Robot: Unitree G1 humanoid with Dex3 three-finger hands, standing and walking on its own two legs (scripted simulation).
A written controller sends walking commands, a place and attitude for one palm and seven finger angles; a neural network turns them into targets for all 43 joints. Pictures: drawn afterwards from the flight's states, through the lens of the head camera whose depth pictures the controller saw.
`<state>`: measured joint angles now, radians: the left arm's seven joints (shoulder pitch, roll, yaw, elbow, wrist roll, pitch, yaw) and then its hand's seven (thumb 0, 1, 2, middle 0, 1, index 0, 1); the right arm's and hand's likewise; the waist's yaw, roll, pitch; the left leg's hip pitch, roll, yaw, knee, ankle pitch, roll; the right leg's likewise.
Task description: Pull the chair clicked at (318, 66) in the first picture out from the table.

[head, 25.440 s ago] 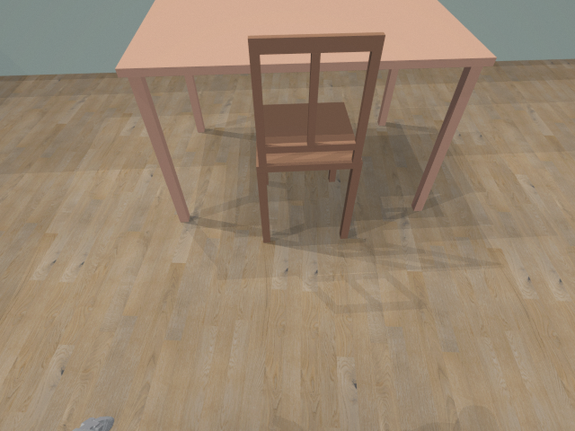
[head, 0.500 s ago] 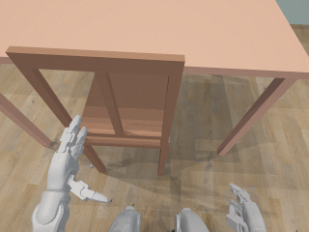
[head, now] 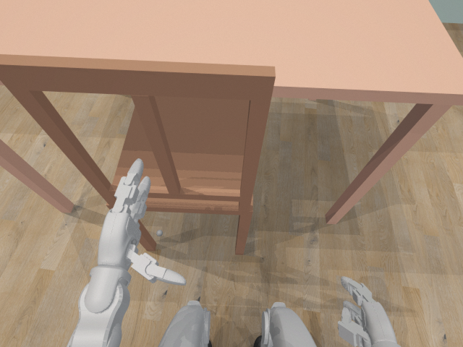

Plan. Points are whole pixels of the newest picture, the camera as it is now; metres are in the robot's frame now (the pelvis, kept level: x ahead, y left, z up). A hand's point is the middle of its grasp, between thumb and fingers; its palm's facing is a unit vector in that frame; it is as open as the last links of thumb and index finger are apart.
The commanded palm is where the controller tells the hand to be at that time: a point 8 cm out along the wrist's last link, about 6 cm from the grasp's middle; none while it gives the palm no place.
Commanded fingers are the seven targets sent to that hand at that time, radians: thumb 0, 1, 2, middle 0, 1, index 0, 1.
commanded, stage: aim the fingers beside a spindle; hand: left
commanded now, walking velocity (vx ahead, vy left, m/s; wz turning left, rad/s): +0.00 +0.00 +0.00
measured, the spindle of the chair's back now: (162, 153) +0.45 +0.15 +0.02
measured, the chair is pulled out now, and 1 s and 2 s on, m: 0.00 0.00 0.00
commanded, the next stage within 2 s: push the fingers through the gap in 0.68 s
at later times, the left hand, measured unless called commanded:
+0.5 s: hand (163, 235) +0.29 +0.12 +0.02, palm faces -0.04 -1.00 -0.03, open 16.9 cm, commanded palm +0.27 +0.18 +0.02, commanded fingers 0.00 -0.50 0.30 -0.06 -0.08 -0.06 -0.08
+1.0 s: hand (161, 226) +0.31 +0.13 +0.02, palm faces -0.04 -1.00 -0.04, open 16.9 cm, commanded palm +0.30 +0.18 +0.02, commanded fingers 0.00 -0.50 0.30 -0.06 -0.08 -0.06 -0.08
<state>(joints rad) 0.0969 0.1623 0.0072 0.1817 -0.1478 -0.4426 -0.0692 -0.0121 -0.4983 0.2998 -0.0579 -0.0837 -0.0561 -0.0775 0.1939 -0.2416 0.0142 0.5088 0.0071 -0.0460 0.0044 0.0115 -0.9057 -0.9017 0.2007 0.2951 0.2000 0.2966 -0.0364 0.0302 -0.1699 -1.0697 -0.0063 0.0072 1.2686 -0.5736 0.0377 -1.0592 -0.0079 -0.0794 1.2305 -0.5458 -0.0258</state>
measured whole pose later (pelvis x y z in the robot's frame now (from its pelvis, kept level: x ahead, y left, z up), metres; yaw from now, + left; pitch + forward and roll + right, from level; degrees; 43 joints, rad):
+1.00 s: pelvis +0.00 +0.00 -0.01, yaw +0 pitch +22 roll -2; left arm 0.02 0.17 0.01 0.24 -0.13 -0.47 -0.05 -0.01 -0.50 0.30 -0.06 -0.08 -0.06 -0.08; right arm 0.18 -0.25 0.01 0.52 0.00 -0.02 0.01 0.01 -0.91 -0.90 0.20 0.29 0.20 0.30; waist -0.04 0.03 -0.17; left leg -1.10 -0.01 0.00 1.29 -0.57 0.03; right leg -1.09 -0.01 -0.08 1.26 -0.55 -0.03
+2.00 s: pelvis -0.01 +0.00 +0.00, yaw -1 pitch +24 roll -2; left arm -0.45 0.20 0.14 0.69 -0.11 -0.49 -0.02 -0.01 -0.50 0.30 -0.06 -0.08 -0.05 -0.08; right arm 0.24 -0.25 0.01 0.59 0.00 0.02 0.02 0.01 -0.91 -0.90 0.20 0.29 0.20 0.30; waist -0.09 0.04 -0.15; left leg -1.14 0.00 0.02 1.27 -0.55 0.04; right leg -1.13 0.00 -0.06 1.23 -0.52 -0.02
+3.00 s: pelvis +0.00 +0.01 +0.00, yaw -1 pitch +25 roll -2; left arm -0.47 0.20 0.16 0.73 -0.11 -0.51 -0.03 -0.01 -0.29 0.39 -0.37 -1.04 -0.36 -1.04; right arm 0.24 -0.25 0.00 0.59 -0.01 0.04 0.03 0.01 -0.91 -0.90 0.20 0.29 0.20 0.30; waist -0.10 0.04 -0.16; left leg -1.14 0.00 0.03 1.27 -0.56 0.05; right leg -1.14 0.00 -0.06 1.22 -0.52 -0.01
